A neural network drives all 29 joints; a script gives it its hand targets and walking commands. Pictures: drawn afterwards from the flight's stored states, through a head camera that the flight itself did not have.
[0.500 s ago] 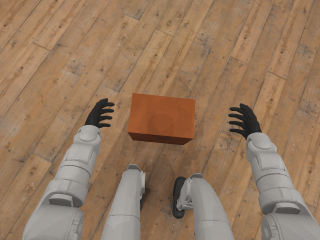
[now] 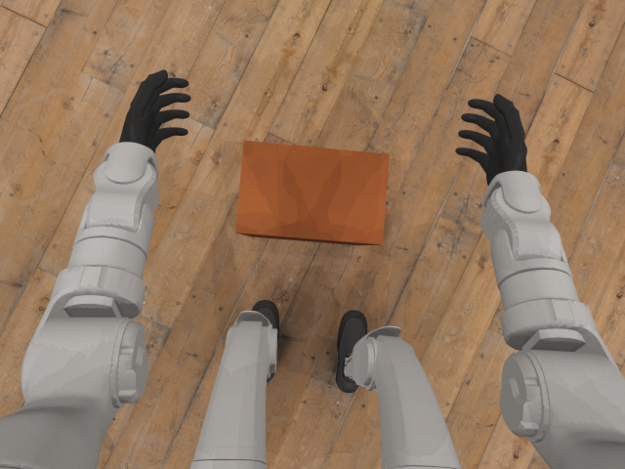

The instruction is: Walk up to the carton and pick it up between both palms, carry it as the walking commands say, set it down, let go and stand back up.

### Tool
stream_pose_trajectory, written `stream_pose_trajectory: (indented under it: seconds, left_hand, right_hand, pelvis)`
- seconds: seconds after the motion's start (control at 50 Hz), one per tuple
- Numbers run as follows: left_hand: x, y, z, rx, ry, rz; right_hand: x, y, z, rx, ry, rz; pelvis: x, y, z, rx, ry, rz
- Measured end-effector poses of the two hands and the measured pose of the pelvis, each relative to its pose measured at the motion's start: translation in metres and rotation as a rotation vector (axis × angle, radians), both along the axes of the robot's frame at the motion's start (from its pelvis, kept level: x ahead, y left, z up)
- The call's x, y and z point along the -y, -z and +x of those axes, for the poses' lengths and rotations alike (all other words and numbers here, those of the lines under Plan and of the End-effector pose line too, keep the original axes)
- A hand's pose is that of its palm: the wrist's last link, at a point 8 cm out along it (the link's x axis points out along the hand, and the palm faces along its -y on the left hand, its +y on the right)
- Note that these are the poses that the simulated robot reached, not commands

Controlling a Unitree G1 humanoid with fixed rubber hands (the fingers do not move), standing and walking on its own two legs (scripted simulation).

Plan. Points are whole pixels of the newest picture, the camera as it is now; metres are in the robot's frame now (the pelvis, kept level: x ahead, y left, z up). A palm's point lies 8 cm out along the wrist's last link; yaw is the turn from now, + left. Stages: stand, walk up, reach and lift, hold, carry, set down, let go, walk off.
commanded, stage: reach and lift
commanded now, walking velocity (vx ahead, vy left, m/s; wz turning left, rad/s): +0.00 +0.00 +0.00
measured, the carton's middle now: (310, 201) +0.45 +0.04 -0.53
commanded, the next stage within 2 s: none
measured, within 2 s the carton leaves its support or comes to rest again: neither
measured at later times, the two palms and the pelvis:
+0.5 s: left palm (176, 177) +0.43 +0.26 -0.28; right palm (456, 194) +0.45 -0.18 -0.25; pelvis -0.07 +0.00 -0.12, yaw -1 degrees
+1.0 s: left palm (190, 188) +0.43 +0.27 -0.40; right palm (431, 205) +0.45 -0.18 -0.38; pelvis -0.09 +0.01 -0.24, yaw -2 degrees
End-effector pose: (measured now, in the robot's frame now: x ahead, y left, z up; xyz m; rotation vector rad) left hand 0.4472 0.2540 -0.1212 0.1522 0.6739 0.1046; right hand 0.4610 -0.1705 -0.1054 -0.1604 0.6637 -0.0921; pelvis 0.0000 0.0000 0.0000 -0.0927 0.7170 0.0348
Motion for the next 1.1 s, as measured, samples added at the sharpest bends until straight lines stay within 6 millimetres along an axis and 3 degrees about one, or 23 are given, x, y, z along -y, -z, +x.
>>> stream_pose_trajectory:
  seconds: [0.18, 0.3, 0.5, 0.62, 0.68, 0.72, 0.82, 0.88, 0.98, 1.1]
  left_hand:
    - [-0.002, 0.024, -0.009, -0.029, -0.026, -0.014]
    - [-0.004, 0.063, -0.017, -0.045, -0.033, -0.016]
    - [-0.008, 0.159, -0.015, -0.048, -0.060, -0.020]
    - [-0.011, 0.218, -0.006, 0.013, -0.112, -0.063]
    - [-0.008, 0.246, -0.010, -0.039, -0.129, -0.094]
    - [-0.004, 0.250, -0.010, -0.058, -0.116, -0.101]
    - [-0.006, 0.236, 0.000, 0.011, -0.115, -0.102]
    - [-0.012, 0.242, -0.003, -0.005, -0.138, -0.109]
    - [-0.018, 0.271, -0.015, -0.081, -0.160, -0.113]
    - [-0.008, 0.311, -0.015, -0.077, -0.128, -0.102]
  right_hand:
    - [0.012, 0.025, -0.012, -0.015, 0.032, 0.030]
    - [0.013, 0.061, -0.020, -0.007, 0.025, 0.033]
    - [0.009, 0.147, -0.011, -0.004, 0.040, 0.022]
    - [0.016, 0.220, -0.013, -0.036, 0.118, 0.051]
    - [0.016, 0.251, -0.022, -0.091, 0.161, 0.084]
    - [0.014, 0.254, -0.022, -0.097, 0.168, 0.099]
    - [0.011, 0.236, -0.009, -0.010, 0.157, 0.111]
    - [0.010, 0.239, -0.007, -0.001, 0.146, 0.125]
    - [0.014, 0.265, -0.015, -0.056, 0.142, 0.115]
    - [0.014, 0.305, -0.019, -0.060, 0.140, 0.117]
  pelvis:
    - [0.002, 0.014, -0.009, -0.062, 0.010, -0.002]
    - [0.005, 0.046, -0.031, -0.096, 0.020, -0.001]
    - [0.003, 0.125, -0.074, 0.022, 0.029, 0.003]
    - [-0.001, 0.158, -0.095, 0.147, 0.026, 0.000]
    - [-0.004, 0.178, -0.096, 0.138, 0.030, -0.006]
    - [-0.005, 0.188, -0.096, 0.156, 0.030, -0.008]
    - [-0.006, 0.206, -0.097, 0.209, 0.029, -0.006]
    - [-0.006, 0.215, -0.097, 0.229, 0.029, -0.004]
    - [-0.006, 0.232, -0.093, 0.217, 0.032, -0.006]
    - [-0.006, 0.255, -0.093, 0.231, 0.034, -0.005]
